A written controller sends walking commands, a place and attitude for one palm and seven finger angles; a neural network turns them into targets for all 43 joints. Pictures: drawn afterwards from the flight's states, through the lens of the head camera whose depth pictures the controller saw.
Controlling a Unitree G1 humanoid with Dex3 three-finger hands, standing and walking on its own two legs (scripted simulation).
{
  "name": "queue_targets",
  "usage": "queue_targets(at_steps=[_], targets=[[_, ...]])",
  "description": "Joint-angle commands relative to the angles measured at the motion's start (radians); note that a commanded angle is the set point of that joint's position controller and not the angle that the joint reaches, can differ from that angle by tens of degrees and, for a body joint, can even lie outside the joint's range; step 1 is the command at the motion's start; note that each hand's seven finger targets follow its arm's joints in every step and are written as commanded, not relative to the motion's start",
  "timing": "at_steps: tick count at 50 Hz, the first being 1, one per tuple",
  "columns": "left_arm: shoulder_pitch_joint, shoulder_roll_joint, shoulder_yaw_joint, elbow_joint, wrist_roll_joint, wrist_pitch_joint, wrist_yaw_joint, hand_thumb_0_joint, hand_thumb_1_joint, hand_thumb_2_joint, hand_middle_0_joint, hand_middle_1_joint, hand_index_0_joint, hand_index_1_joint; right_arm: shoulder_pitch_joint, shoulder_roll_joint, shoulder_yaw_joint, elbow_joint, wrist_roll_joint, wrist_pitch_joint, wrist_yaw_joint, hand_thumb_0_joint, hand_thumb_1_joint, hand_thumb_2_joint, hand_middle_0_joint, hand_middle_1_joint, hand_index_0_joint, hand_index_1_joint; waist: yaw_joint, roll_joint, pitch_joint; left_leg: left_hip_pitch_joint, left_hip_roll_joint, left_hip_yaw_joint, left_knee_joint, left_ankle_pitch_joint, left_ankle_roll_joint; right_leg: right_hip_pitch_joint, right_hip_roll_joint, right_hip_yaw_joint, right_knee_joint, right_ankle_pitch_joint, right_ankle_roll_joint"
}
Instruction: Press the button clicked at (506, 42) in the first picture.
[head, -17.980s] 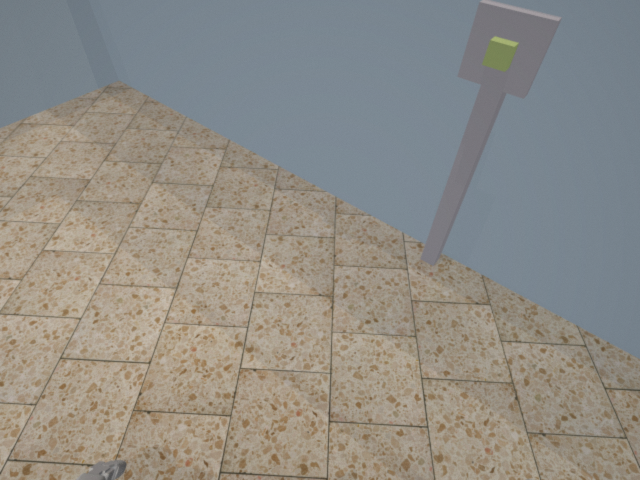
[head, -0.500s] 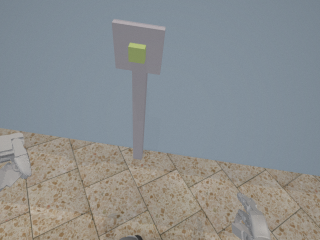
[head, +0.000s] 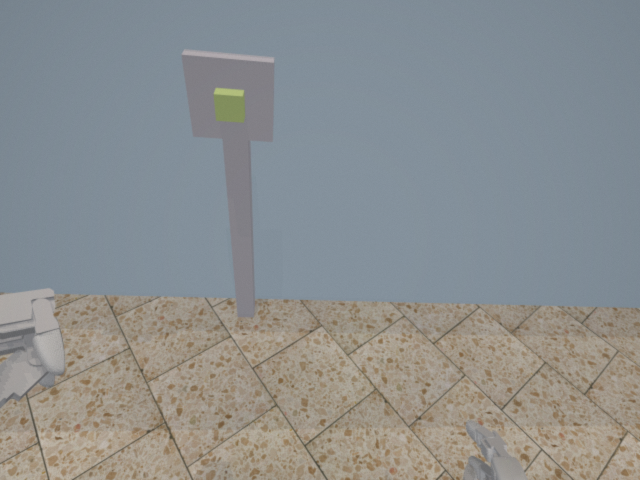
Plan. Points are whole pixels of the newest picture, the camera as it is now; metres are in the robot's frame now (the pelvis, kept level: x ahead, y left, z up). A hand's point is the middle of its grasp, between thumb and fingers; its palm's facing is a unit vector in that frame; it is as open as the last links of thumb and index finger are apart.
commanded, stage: stop stepping back and stand still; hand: left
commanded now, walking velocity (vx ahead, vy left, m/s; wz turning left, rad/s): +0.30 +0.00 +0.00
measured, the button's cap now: (230, 104) +0.81 +0.20 +0.09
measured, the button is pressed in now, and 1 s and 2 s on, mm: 0 0 0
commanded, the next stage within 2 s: let the arm hang, fingers relaxed in 1.14 s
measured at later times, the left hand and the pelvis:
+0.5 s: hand out of the picture +0.06 +0.24 +0.19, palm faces +0.45 -0.78 -0.43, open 3.1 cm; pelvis -0.10 +0.00 -0.01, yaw +2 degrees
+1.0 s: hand out of the picture +0.05 +0.25 +0.17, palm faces +0.50 -0.74 -0.45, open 3.1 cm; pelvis -0.11 -0.01 +0.00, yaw +6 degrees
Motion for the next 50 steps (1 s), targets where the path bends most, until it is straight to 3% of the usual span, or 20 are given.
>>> queue_targets(at_steps=[1,6,7,8,9,11,16,17,18,19,20,23,29,32,34,37,40,42,44,50], targets=[[-0.181,0.162,0.127,-0.277,0.005,-0.054,0.025,0.000,0.900,0.900,-1.300,-1.500,-1.300,-1.500,-0.150,-0.133,-0.057,-0.109,0.007,-0.008,-0.012,0.000,-0.900,-0.900,0.200,0.300,0.200,0.300,0.020,-0.113,-0.023,-0.008,0.044,-0.098,0.691,-0.095,-0.012,-0.359,-0.415,0.352,-0.350,-0.403,-0.144],[-0.311,0.047,0.003,-0.069,0.032,-0.054,0.050,0.000,0.900,0.900,-1.300,-1.500,-1.300,-1.500,-0.147,-0.149,-0.050,-0.067,0.001,-0.056,-0.057,0.000,-0.900,-0.900,0.200,0.300,0.200,0.300,0.012,0.038,0.078,0.181,0.097,0.020,0.066,-0.183,0.050,-0.305,-0.275,0.040,-0.123,-0.334,-0.037],[-0.347,0.054,-0.001,-0.084,0.034,-0.060,0.053,0.000,0.900,0.900,-1.300,-1.500,-1.300,-1.500,-0.130,-0.170,-0.051,-0.071,0.003,-0.066,-0.062,0.000,-0.900,-0.900,0.200,0.300,0.200,0.300,0.009,0.181,0.078,0.168,0.118,-0.071,-0.097,-0.292,0.066,-0.260,-0.201,0.006,0.064,-0.280,-0.011],[-0.361,0.051,-0.003,-0.129,0.033,-0.073,0.058,0.000,0.900,0.900,-1.300,-1.500,-1.300,-1.500,-0.112,-0.187,-0.055,-0.089,0.008,-0.074,-0.061,0.000,-0.900,-0.900,0.200,0.300,0.200,0.300,0.009,0.419,0.077,0.180,0.260,-0.374,-0.269,-0.457,0.132,-0.310,-0.075,-0.056,0.339,-0.194,0.048],[-0.344,0.086,0.032,-0.162,0.050,-0.078,0.053,0.000,0.900,0.900,-1.300,-1.500,-1.300,-1.500,-0.120,-0.181,-0.067,-0.107,0.003,-0.075,-0.047,0.000,-0.900,-0.900,0.200,0.300,0.200,0.300,0.031,0.428,0.040,0.074,0.340,-0.485,-0.367,-0.494,0.195,-0.247,-0.010,-0.052,0.609,-0.135,0.065],[-0.216,0.142,0.102,-0.179,0.034,-0.082,0.030,0.000,0.900,0.900,-1.300,-1.500,-1.300,-1.500,-0.148,-0.151,-0.075,-0.121,0.014,-0.076,-0.009,0.000,-0.900,-0.900,0.200,0.300,0.200,0.300,0.038,0.315,0.022,-0.018,0.343,-0.547,-0.413,-0.654,0.189,-0.248,-0.044,0.033,0.722,-0.088,0.057],[-0.012,0.118,0.093,-0.172,0.028,-0.072,0.037,0.000,0.900,0.900,-1.300,-1.500,-1.300,-1.500,-0.191,-0.142,-0.058,-0.145,0.001,-0.034,-0.003,0.000,-0.900,-0.900,0.200,0.300,0.200,0.300,0.078,0.306,0.025,-0.354,0.191,-0.165,-0.189,-0.514,0.069,0.307,-0.002,-0.079,0.140,-0.176,-0.003],[-0.025,0.128,0.104,-0.167,0.029,-0.063,0.030,0.000,0.900,0.900,-1.300,-1.500,-1.300,-1.500,-0.185,-0.124,-0.059,-0.137,0.006,-0.022,-0.003,0.000,-0.900,-0.900,0.200,0.300,0.200,0.300,0.087,0.079,0.033,-0.368,0.085,-0.044,0.154,-0.397,0.037,0.270,-0.102,0.063,-0.094,-0.185,-0.043],[-0.081,0.162,0.135,-0.170,0.025,-0.054,0.027,0.000,0.900,0.900,-1.300,-1.500,-1.300,-1.500,-0.166,-0.116,-0.075,-0.127,0.022,-0.009,-0.004,0.000,-0.900,-0.900,0.200,0.300,0.200,0.300,0.076,-0.259,0.033,-0.385,-0.006,0.023,0.646,-0.279,0.010,0.081,-0.396,0.521,-0.334,-0.322,-0.153],[-0.215,0.210,0.171,-0.245,0.003,-0.074,0.014,0.000,0.900,0.900,-1.300,-1.500,-1.300,-1.500,-0.167,-0.149,-0.070,-0.109,0.007,-0.019,-0.012,0.000,-0.900,-0.900,0.200,0.300,0.200,0.300,0.026,-0.147,0.046,-0.306,0.033,-0.050,0.848,-0.133,-0.005,-0.135,-0.437,0.508,-0.352,-0.213,-0.162],[-0.243,0.235,0.205,-0.195,0.009,-0.089,0.023,0.000,0.900,0.900,-1.300,-1.500,-1.300,-1.500,-0.155,-0.117,-0.061,-0.094,-0.003,-0.037,-0.013,0.000,-0.900,-0.900,0.200,0.300,0.200,0.300,0.013,-0.115,-0.009,-0.232,0.104,-0.073,0.852,-0.129,-0.006,-0.235,-0.463,0.537,-0.393,-0.509,-0.166],[-0.185,0.080,0.078,-0.041,0.023,-0.082,0.021,0.000,0.900,0.900,-1.300,-1.500,-1.300,-1.500,-0.129,-0.121,-0.063,-0.067,0.003,-0.049,-0.038,0.000,-0.900,-0.900,0.200,0.300,0.200,0.300,0.020,0.030,0.052,-0.081,0.120,-0.018,0.569,-0.084,0.027,-0.291,-0.368,0.354,-0.340,-0.421,-0.113],[-0.234,0.044,0.017,-0.069,0.040,-0.090,0.057,0.000,0.900,0.900,-1.300,-1.500,-1.300,-1.500,-0.111,-0.124,-0.045,-0.079,-0.003,-0.093,-0.069,0.000,-0.900,-0.900,0.200,0.300,0.200,0.300,0.035,-0.034,-0.006,0.262,0.063,0.083,-0.061,-0.158,0.067,-0.148,-0.250,0.149,-0.156,-0.232,-0.037],[-0.241,0.062,0.036,-0.135,0.035,-0.103,0.058,0.000,0.900,0.900,-1.300,-1.500,-1.300,-1.500,-0.112,-0.166,-0.060,-0.110,0.012,-0.086,-0.057,0.000,-0.900,-0.900,0.200,0.300,0.200,0.300,0.040,0.229,-0.013,0.296,0.305,-0.275,-0.214,-0.148,0.161,-0.217,-0.070,-0.024,0.238,-0.019,0.064],[-0.206,0.096,0.087,-0.127,0.045,-0.101,0.053,0.000,0.900,0.900,-1.300,-1.500,-1.300,-1.500,-0.138,-0.140,-0.060,-0.099,0.014,-0.086,-0.042,0.000,-0.900,-0.900,0.200,0.300,0.200,0.300,0.028,0.341,0.068,0.037,0.349,-0.337,-0.349,-0.518,0.189,-0.147,-0.079,-0.001,0.354,-0.093,0.060],[-0.122,0.100,0.095,-0.140,0.044,-0.092,0.052,0.000,0.900,0.900,-1.300,-1.500,-1.300,-1.500,-0.147,-0.139,-0.059,-0.117,0.017,-0.075,-0.028,0.000,-0.900,-0.900,0.200,0.300,0.200,0.300,0.051,0.216,0.076,-0.106,0.245,-0.151,-0.181,-0.417,0.114,0.088,-0.077,-0.007,0.075,-0.005,0.050],[-0.122,0.105,0.103,-0.110,0.020,-0.089,0.044,0.000,0.900,0.900,-1.300,-1.500,-1.300,-1.500,-0.138,-0.135,-0.084,-0.121,0.023,-0.057,-0.014,0.000,-0.900,-0.900,0.200,0.300,0.200,0.300,0.056,-0.181,0.024,-0.115,0.027,0.005,0.472,-0.226,0.026,-0.003,-0.395,0.559,-0.322,-0.162,-0.111],[-0.120,0.089,0.096,-0.084,0.015,-0.104,0.045,0.000,0.900,0.900,-1.300,-1.500,-1.300,-1.500,-0.118,-0.129,-0.070,-0.098,0.017,-0.055,-0.007,0.000,-0.900,-0.900,0.200,0.300,0.200,0.300,0.029,-0.017,0.025,-0.113,0.071,-0.057,0.546,-0.166,0.016,-0.021,-0.402,0.478,-0.287,-0.009,-0.137],[-0.110,0.076,0.088,-0.064,0.016,-0.118,0.043,0.000,0.900,0.900,-1.300,-1.500,-1.300,-1.500,-0.120,-0.114,-0.054,-0.097,0.014,-0.053,-0.014,0.000,-0.900,-0.900,0.200,0.300,0.200,0.300,0.028,-0.033,0.005,-0.025,0.082,-0.021,0.403,-0.115,0.015,-0.019,-0.343,0.286,-0.230,0.217,-0.110],[-0.130,0.068,0.060,-0.090,0.022,-0.126,0.052,0.000,0.900,0.900,-1.300,-1.500,-1.300,-1.500,-0.137,-0.138,-0.058,-0.105,0.006,-0.071,-0.038,0.000,-0.900,-0.900,0.200,0.300,0.200,0.300,0.057,0.070,-0.001,0.289,0.128,-0.052,-0.125,-0.007,0.069,-0.074,-0.207,0.164,-0.144,0.073,0.023]])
